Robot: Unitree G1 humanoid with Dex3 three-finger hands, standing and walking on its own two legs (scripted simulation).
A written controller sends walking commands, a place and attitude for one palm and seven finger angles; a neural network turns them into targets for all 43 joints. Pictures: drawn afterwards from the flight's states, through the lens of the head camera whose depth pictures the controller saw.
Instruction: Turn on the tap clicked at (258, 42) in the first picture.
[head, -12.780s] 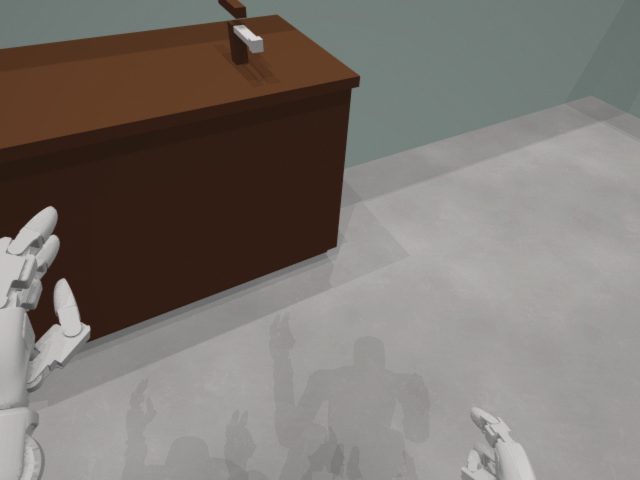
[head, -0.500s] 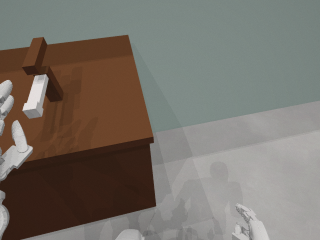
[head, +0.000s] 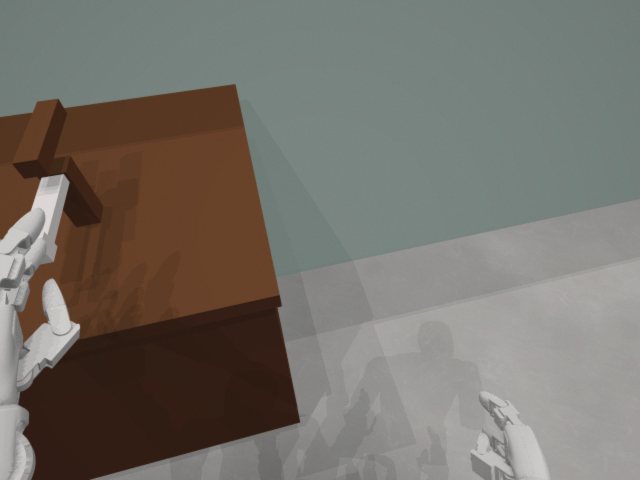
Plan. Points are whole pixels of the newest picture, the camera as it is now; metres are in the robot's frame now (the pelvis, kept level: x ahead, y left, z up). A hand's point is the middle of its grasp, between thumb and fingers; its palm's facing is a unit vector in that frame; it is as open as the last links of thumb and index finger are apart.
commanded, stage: come to a stop and stand still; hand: left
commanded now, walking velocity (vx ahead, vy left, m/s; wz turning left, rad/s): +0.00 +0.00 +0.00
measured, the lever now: (36, 249) +0.33 +0.36 +0.13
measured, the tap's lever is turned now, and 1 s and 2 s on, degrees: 0 0 0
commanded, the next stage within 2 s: look again from close up in 0.48 s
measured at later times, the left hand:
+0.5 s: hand (39, 340) +0.21 +0.27 +0.15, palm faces +0.40 -0.85 -0.34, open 7.4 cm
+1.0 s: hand (70, 310) +0.25 +0.27 +0.13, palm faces +0.26 -0.88 -0.41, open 7.4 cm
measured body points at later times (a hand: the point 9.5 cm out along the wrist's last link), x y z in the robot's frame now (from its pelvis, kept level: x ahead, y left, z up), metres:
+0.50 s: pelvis -0.01 +0.03 +0.00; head -0.02 +0.04 +0.45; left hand +0.18 +0.31 +0.17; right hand +0.14 -0.19 -0.08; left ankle +0.00 +0.14 -0.74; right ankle +0.03 -0.10 -0.74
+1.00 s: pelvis +0.02 +0.03 +0.00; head +0.06 +0.06 +0.45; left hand +0.23 +0.32 +0.16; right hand +0.17 -0.19 -0.08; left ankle +0.00 +0.14 -0.74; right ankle +0.03 -0.10 -0.74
